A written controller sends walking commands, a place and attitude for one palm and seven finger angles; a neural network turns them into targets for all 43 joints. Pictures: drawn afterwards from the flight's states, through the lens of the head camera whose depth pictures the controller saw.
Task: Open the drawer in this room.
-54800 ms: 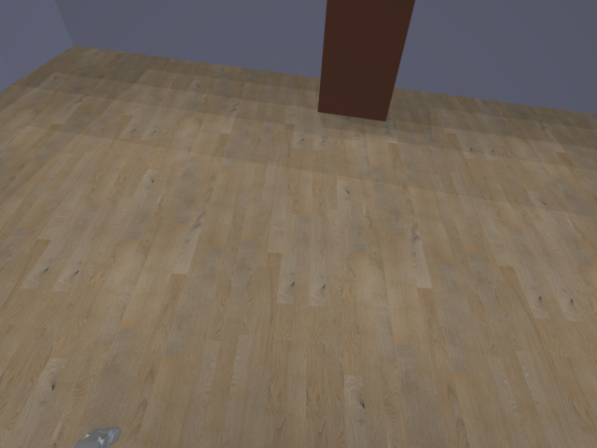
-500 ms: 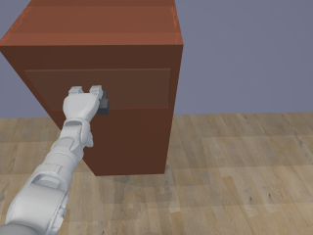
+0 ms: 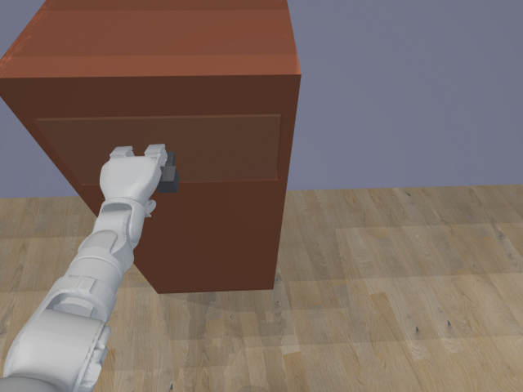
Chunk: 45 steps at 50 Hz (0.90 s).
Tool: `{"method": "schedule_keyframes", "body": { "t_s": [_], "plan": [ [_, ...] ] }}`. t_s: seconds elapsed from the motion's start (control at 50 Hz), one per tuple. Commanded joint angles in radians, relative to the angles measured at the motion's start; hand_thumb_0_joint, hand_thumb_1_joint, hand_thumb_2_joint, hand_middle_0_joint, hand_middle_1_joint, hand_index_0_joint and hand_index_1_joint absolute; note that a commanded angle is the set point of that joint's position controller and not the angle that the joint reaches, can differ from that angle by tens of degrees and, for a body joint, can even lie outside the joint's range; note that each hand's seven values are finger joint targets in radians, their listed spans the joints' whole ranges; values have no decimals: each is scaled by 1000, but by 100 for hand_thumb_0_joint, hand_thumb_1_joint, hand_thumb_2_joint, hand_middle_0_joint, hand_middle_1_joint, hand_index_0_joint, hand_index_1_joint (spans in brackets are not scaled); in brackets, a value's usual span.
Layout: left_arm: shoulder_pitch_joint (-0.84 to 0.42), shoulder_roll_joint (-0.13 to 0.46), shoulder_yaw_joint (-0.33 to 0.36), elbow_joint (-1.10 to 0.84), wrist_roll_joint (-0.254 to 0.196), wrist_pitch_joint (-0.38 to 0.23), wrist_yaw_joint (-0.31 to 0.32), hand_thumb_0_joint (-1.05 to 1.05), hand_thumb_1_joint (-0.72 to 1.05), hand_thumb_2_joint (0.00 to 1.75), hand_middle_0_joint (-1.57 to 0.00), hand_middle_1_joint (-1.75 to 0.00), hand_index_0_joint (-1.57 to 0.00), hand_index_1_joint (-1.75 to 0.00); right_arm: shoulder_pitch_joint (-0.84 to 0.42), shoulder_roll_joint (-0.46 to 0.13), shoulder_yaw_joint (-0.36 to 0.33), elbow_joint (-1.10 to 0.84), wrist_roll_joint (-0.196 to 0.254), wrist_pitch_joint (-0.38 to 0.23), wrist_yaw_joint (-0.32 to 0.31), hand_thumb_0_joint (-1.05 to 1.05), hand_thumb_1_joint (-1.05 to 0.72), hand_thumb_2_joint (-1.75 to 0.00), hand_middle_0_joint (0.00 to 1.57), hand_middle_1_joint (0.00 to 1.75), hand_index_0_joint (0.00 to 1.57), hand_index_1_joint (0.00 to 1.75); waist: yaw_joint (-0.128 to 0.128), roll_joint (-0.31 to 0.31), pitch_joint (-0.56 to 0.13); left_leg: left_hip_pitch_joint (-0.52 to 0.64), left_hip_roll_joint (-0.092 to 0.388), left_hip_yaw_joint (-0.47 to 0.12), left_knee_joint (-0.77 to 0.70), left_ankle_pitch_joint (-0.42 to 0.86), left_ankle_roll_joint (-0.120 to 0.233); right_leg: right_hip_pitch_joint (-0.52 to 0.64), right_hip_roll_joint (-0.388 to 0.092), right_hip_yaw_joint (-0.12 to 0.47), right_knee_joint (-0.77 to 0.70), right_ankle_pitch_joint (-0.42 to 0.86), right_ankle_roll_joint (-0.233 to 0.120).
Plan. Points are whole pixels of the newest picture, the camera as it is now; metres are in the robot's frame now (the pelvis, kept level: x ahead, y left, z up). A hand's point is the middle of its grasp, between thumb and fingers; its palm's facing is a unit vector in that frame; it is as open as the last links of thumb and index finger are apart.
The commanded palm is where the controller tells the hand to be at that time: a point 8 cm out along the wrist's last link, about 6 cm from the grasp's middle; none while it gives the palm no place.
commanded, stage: close the thumb around the handle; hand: left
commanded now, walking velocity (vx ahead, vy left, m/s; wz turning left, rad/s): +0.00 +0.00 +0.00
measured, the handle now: (168, 171) +0.47 +0.17 +0.04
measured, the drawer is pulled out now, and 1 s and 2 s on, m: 0.00 0.05 0.16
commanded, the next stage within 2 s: pull the drawer open in 0.26 s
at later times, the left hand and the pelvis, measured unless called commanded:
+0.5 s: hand (142, 199) +0.42 +0.21 +0.02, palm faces +0.00 -0.07 -1.00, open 5.0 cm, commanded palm +0.38 +0.21 +0.07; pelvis +0.00 +0.01 +0.00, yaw -1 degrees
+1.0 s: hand (137, 228) +0.37 +0.21 +0.01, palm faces +0.03 -0.11 -0.99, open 5.4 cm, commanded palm +0.32 +0.21 +0.07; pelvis +0.02 +0.01 +0.01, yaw -1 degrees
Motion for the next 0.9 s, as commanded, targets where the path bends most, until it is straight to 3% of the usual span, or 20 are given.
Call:
{"method": "schedule_keyframes", "body": {
  "t_s": [0.0, 0.04, 0.14, 0.2, 0.26, 0.28, 0.32, 0.38, 0.42, 0.48, 0.5, 0.58, 0.6, 0.62, 0.66, 0.68, 0.72, 0.8, 0.84, 0.88],
  "plan": [
    [-335, 206, 73, -148, 8, -2, 26, 0, 79, 85, -39, -134, -39, -134, 51, -151, -51, -90, -3, -26, -17, 0, -90, -90, 20, 30, 20, 30, -7, -14, -328, 191, 44, 22, -69, 413, -23, 206, -33, -15, -67, 337, -21],
    [-332, 182, 59, -167, 7, -5, 27, 0, 90, 90, -40, -135, -40, -135, 48, -149, -54, -91, -3, -29, -15, 0, -90, -90, 20, 30, 20, 30, -6, -12, -326, 204, 48, 22, -71, 431, -24, 200, -33, -17, -68, 342, -22],
    [-326, 167, 50, -188, 7, -5, 30, 0, 90, 90, -40, -135, -40, -135, 45, -150, -57, -91, -4, -27, -12, 0, -90, -90, 20, 30, 20, 30, -9, -1, -323, 230, 55, 16, -71, 466, -31, 182, -29, -24, -66, 342, -22],
    [-296, 168, 61, -205, 5, -8, 33, 0, 90, 90, -40, -135, -40, -135, 47, -151, -59, -92, -5, -29, -8, 0, -90, -90, 20, 30, 20, 30, 2, 8, -356, 256, 57, 12, -66, 518, -34, 192, -28, -25, -59, 361, -23],
    [-303, 149, 45, -192, 4, -1, 33, 0, 90, 90, -40, -135, -40, -135, 42, -152, -59, -90, -4, -28, -7, 0, -90, -90, 20, 30, 20, 30, -11, -20, -304, 244, 60, 10, -72, 482, -34, 167, -26, -31, -69, 329, -22],
    [-312, 168, 62, -209, 5, -5, 34, 0, 90, 90, -40, -135, -40, -135, 41, -154, -61, -90, -4, -29, -7, 0, -90, -90, 20, 30, 20, 30, -3, -6, -318, 251, 61, 6, -73, 504, -37, 173, -28, -29, -65, 334, -25],
    [-313, 140, 38, -213, 9, -2, 37, 0, 90, 90, -40, -135, -40, -135, 41, -150, -62, -88, -5, -30, -4, 0, -90, -90, 20, 30, 20, 30, -8, 13, -331, 278, 62, 7, -68, 515, -39, 159, -27, -31, -65, 333, -23],
    [-241, 160, 69, -248, 3, 3, 38, 0, 90, 90, -40, -135, -40, -135, 34, -154, -63, -97, -7, -28, -1, 0, -90, -90, 20, 30, 20, 30, 19, 16, -373, 302, 67, -1, -67, 591, -48, 185, -25, -33, -56, 361, -26],
    [-199, 106, 31, -266, -9, 12, 31, 0, 90, 90, -40, -135, -40, -135, 26, -149, -63, -103, -4, -28, 4, 0, -90, -90, 20, 30, 20, 30, 11, 0, -361, 308, 70, 5, -65, 595, -45, 191, -25, -32, -64, 374, -21],
    [-130, 139, 59, -272, -11, 27, 25, 0, 90, 90, -40, -135, -40, -135, 6, -155, -57, -112, -1, -22, 2, 0, -90, -90, 20, 30, 20, 30, 22, -30, -310, 264, 66, 4, -82, 557, -41, 215, -27, -27, -73, 364, -24],
    [-118, 123, 45, -287, -9, 31, 22, 0, 90, 90, -40, -135, -40, -135, 2, -152, -56, -118, 0, -22, 2, 0, -90, -90, 20, 30, 20, 30, 22, -44, -302, 262, 67, 6, -89, 540, -38, 221, -29, -28, -76, 358, -22],
    [-32, 119, 44, -373, -7, 47, 15, 0, 90, 90, -40, -135, -40, -135, -26, -151, -56, -137, 3, -20, 5, 0, -90, -90, 20, 30, 20, 30, 39, -7, -311, 290, 68, 6, -93, 588, -44, 242, -30, -25, -79, 375, -26],
    [7, 120, 49, -372, -9, 56, 11, 0, 90, 90, -40, -135, -40, -135, -26, -148, -53, -139, 4, -18, 4, 0, -90, -90, 20, 30, 20, 30, 45, -23, -300, 285, 68, 7, -97, 582, -42, 250, -31, -25, -80, 376, -25],
    [-10, 107, 31, -384, -8, 62, 8, 0, 90, 90, -40, -135, -40, -135, -32, -149, -51, -139, 5, -17, 4, 0, -90, -90, 20, 30, 20, 30, 34, -26, -276, 285, 71, 3, -102, 572, -46, 235, -30, -29, -82, 363, -24],
    [59, 102, 36, -440, -19, 67, 1, 0, 90, 90, -40, -135, -40, -135, -47, -145, -50, -156, 6, -20, 4, 0, -90, -90, 20, 30, 20, 30, 48, -26, -290, 290, 68, 9, -106, 571, -41, 266, -32, -22, -88, 373, -24],
    [68, 131, 60, -456, -19, 69, 1, 0, 90, 90, -40, -135, -40, -135, -58, -149, -50, -157, 5, -19, 3, 0, -90, -90, 20, 30, 20, 30, 52, -17, -293, 296, 68, 6, -108, 579, -44, 273, -32, -19, -88, 374, -26],
    [75, 95, 28, -482, -21, 77, -5, 0, 90, 90, -40, -135, -40, -135, -64, -144, -46, -162, 6, -21, 1, 0, -90, -90, 20, 30, 20, 30, 44, -14, -269, 298, 70, 6, -113, 565, -45, 260, -32, -24, -89, 363, -24],
    [206, 107, 56, -558, -26, 80, -8, 0, 90, 90, -40, -135, -40, -135, -86, -140, -43, -179, 5, -28, 4, 0, -90, -90, 20, 30, 20, 30, 67, -14, -278, 325, 76, 0, -112, 644, -55, 283, -34, -22, -82, 398, -23],
    [199, 66, 19, -598, -26, 85, -11, 0, 90, 90, -40, -135, -40, -135, -94, -140, -44, -178, 3, -33, 8, 0, -90, -90, 20, 30, 20, 30, 56, -20, -264, 336, 79, -3, -107, 656, -57, 265, -34, -24, -82, 401, -21],
    [272, 110, 66, -638, -29, 86, -7, 0, 90, 90, -40, -135, -40, -135, -108, -142, -41, -187, 1, -37, 9, 0, -90, -90, 20, 30, 20, 30, 76, -24, -280, 329, 75, -2, -109, 668, -57, 304, -34, -16, -78, 422, -24]
  ]
}}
